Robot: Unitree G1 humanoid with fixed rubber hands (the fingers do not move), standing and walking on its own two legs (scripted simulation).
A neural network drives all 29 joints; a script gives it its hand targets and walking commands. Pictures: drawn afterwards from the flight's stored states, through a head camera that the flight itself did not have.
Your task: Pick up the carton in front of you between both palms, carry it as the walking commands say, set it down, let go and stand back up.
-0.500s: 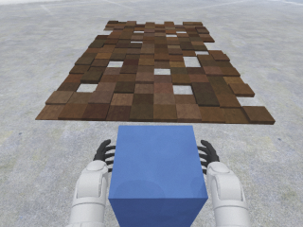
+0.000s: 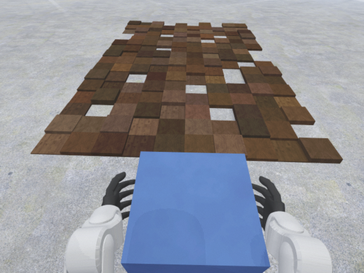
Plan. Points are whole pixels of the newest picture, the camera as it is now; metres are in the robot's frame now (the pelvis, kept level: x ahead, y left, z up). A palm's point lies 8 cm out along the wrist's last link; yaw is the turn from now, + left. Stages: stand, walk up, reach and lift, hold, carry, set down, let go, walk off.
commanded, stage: carry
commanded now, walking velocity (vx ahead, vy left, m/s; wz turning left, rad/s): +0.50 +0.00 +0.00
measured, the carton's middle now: (190, 226) +0.24 +0.00 +0.03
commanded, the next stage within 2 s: none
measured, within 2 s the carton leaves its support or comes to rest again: neither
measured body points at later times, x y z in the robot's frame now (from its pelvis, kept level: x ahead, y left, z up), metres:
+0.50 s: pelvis +0.27 +0.05 +0.01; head +0.25 +0.08 +0.46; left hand +0.53 +0.19 +0.09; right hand +0.50 -0.11 +0.10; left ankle +0.21 +0.12 -0.74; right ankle +0.40 -0.10 -0.69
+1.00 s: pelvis +0.61 +0.02 +0.00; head +0.61 +0.01 +0.45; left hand +0.84 +0.18 +0.08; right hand +0.85 -0.12 +0.08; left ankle +0.71 +0.18 -0.70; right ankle +0.52 -0.07 -0.74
